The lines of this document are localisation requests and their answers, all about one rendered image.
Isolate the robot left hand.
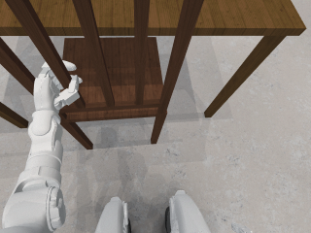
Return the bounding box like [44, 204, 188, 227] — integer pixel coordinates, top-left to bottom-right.
[33, 60, 83, 114]

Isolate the robot right hand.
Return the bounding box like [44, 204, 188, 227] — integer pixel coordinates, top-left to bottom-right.
[231, 222, 253, 233]

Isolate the left robot forearm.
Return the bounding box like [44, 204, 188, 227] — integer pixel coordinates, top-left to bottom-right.
[2, 110, 63, 229]

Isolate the robot right shin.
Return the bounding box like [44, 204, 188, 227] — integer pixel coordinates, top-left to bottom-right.
[170, 190, 186, 233]

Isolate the table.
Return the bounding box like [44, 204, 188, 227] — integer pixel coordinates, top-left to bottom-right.
[0, 0, 306, 128]

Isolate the left robot thigh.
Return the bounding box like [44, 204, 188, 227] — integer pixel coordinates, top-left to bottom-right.
[94, 200, 128, 233]

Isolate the left robot upper arm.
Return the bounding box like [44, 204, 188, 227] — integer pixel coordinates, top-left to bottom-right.
[0, 186, 66, 233]

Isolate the chair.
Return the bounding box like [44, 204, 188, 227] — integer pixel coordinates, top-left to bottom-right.
[0, 0, 204, 150]

